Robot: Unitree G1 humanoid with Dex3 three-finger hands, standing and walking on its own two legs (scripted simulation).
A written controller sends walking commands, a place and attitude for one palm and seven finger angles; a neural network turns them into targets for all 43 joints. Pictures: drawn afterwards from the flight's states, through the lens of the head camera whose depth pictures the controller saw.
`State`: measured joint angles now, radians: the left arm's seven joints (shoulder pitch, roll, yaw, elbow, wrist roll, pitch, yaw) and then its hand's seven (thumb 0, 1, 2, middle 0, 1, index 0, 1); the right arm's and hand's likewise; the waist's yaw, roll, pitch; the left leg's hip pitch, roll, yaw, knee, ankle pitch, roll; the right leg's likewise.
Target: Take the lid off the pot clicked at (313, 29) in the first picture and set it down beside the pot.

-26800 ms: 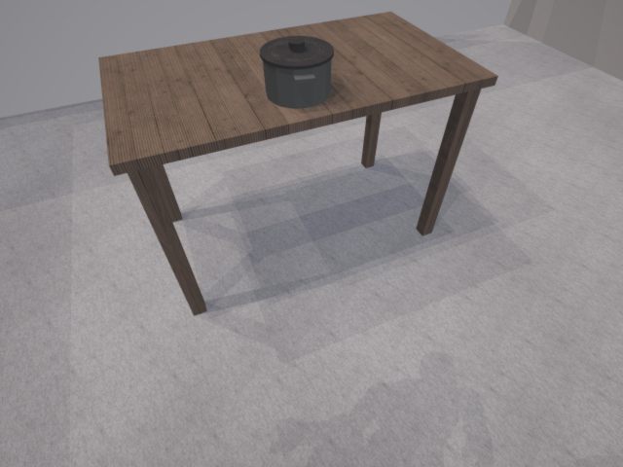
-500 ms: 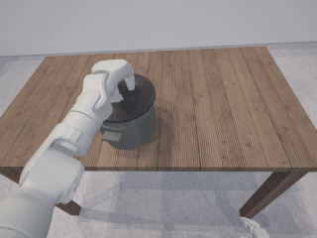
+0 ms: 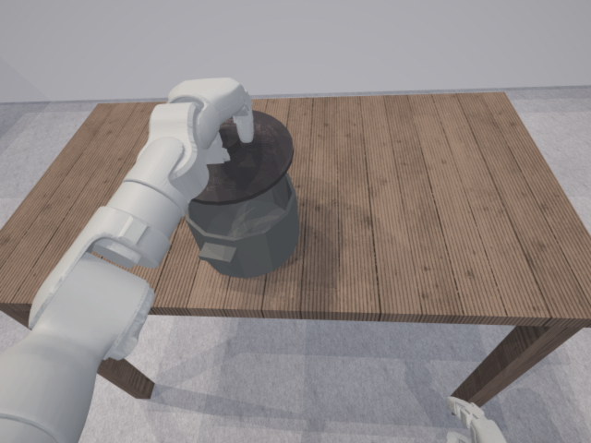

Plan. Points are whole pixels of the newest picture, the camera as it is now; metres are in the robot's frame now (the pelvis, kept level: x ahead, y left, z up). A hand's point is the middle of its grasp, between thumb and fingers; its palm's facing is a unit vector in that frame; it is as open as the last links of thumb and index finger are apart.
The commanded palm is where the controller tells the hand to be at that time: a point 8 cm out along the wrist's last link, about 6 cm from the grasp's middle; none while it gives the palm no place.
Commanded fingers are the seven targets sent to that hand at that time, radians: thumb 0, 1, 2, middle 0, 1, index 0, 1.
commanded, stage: lift the lid straight up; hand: left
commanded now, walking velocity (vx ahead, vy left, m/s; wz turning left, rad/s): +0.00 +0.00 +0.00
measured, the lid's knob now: (225, 142) +0.49 +0.10 +0.16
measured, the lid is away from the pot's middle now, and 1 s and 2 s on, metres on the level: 0.01 0.03 0.12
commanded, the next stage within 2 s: move the lid sideways beside the pot in 0.98 s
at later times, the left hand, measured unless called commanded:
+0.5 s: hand (207, 114) +0.46 +0.11 +0.23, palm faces -0.18 -0.01 -0.98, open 6.9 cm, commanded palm +0.44 +0.11 +0.30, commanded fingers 0.00 0.73 0.90 -0.90 -1.03 -0.92 -1.03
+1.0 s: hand (205, 95) +0.47 +0.10 +0.25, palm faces -0.18 -0.01 -0.98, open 6.9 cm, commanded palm +0.44 +0.11 +0.32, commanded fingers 0.00 0.73 0.90 -0.90 -1.03 -0.92 -1.03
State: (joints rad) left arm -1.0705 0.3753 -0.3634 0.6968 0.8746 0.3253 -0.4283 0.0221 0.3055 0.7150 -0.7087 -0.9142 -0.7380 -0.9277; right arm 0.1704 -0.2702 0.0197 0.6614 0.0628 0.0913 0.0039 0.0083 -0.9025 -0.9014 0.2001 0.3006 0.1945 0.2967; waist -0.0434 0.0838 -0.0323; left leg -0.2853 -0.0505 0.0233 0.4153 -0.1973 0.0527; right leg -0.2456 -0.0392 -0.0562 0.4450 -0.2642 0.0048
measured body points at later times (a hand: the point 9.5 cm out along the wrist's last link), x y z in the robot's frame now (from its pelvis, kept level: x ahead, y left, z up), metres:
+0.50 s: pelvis -0.01 +0.00 +0.00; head +0.01 -0.03 +0.45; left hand +0.46 +0.10 +0.29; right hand +0.12 -0.24 -0.12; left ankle +0.01 +0.09 -0.74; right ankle -0.03 -0.12 -0.74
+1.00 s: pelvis -0.01 +0.01 +0.00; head +0.02 -0.03 +0.45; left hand +0.47 +0.10 +0.31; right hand +0.13 -0.24 -0.12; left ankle +0.01 +0.09 -0.74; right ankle -0.03 -0.12 -0.74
